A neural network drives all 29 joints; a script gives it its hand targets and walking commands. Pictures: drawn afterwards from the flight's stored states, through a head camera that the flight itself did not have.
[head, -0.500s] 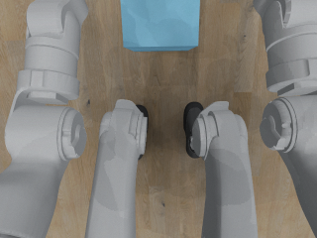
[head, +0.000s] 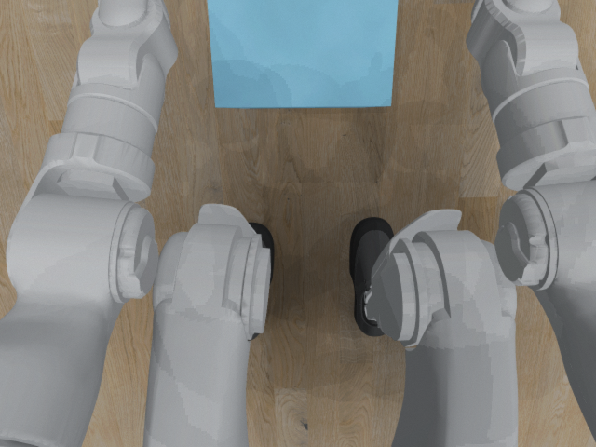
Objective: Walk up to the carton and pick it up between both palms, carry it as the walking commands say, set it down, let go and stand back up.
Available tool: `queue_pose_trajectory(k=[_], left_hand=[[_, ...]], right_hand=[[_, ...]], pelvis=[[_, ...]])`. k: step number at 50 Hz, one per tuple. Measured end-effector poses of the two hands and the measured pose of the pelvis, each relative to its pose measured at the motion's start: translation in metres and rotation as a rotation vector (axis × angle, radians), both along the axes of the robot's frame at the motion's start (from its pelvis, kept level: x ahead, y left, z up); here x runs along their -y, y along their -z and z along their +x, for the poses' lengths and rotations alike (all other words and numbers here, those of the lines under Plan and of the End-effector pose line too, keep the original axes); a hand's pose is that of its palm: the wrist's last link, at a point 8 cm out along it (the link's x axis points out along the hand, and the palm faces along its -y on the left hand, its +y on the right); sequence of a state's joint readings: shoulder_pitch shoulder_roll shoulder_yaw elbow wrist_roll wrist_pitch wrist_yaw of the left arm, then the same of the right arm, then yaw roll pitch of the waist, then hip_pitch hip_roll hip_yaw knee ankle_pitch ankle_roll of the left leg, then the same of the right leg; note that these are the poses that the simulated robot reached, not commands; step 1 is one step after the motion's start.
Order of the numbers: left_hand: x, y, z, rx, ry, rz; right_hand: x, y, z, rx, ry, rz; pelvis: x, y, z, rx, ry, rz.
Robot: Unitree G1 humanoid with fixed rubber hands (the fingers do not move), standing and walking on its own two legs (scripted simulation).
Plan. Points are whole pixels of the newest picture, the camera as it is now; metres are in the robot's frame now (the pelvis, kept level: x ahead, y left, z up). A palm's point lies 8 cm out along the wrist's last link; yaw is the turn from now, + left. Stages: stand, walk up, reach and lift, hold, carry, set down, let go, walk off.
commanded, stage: reach and lift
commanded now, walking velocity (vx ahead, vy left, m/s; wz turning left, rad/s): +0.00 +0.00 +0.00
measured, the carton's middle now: (302, 13) +0.53 +0.02 -0.26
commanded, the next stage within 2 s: none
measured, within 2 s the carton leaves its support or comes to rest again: leaves its support in 1.68 s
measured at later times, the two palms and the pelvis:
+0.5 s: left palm out of the picture +0.53 +0.16 -0.19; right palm out of the picture +0.54 -0.17 -0.19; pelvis +0.00 +0.00 -0.01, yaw +0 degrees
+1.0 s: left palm out of the picture +0.54 +0.15 -0.18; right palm out of the picture +0.55 -0.12 -0.18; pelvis +0.00 +0.00 -0.01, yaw +1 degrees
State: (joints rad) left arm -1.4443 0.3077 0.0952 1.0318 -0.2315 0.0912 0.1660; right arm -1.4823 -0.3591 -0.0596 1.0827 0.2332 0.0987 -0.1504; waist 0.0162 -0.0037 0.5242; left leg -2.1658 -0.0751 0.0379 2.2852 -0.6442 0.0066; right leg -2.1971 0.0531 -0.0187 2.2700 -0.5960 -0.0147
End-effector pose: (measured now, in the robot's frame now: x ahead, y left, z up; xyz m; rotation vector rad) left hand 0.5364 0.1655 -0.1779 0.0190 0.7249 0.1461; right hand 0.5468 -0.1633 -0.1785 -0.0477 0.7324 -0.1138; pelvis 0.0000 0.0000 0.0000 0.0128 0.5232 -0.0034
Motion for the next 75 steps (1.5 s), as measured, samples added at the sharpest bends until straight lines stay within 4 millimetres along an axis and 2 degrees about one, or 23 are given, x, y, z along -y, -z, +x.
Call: queue_pose_trajectory(k=[7,14,22,29,33,39,46,59,75], left_hand=[[0.002,0.013,0.001,-0.025,0.02,0.002],[0.004,0.012,0.006,0.002,0.027,-0.005],[0.001,0.013,0.001,-0.005,0.019,-0.006],[0.005,0.01,-0.002,-0.004,0.041,-0.008],[0.014,0.006,0.001,-0.001,0.048,-0.021],[0.015,0.006,0.001,-0.004,0.032,-0.01],[0.016,0.005,0.001,-0.015,0.023,0.002],[0.015,0.003,0.008,-0.056,0.062,-0.012],[0.017,0.003,0.002,-0.056,0.048,-0.024]], right_hand=[[-0.003,0.01,0.004,-0.012,-0.008,0.014],[0.004,0.014,0.002,-0.013,-0.003,0.007],[0.008,0.012,-0.003,-0.008,-0.003,0.002],[-0.005,0.009,-0.002,-0.013,-0.032,0.018],[-0.019,0.006,0.002,-0.008,-0.057,0.029],[-0.042,0.004,0.005,-0.009,-0.088,0.047],[-0.043,0.004,0.005,-0.016,-0.078,0.033],[-0.041,0.002,0.011,-0.052,-0.112,0.044],[-0.04,0.002,0.008,-0.052,-0.094,0.032]], pelvis=[[0.0,0.01,0.006,0.011,-0.002,-0.004],[0.001,0.014,0.007,0.016,-0.005,-0.004],[0.002,0.012,0.004,0.016,-0.001,-0.002],[0.003,0.01,0.001,0.017,0.0,0.003],[0.003,0.009,0.0,0.014,-0.003,0.004],[0.003,0.006,0.0,0.008,-0.005,0.006],[0.001,0.006,0.0,0.009,-0.012,-0.001],[-0.002,0.019,0.008,0.023,-0.02,-0.009],[0.001,0.017,0.011,0.034,-0.024,-0.003]])
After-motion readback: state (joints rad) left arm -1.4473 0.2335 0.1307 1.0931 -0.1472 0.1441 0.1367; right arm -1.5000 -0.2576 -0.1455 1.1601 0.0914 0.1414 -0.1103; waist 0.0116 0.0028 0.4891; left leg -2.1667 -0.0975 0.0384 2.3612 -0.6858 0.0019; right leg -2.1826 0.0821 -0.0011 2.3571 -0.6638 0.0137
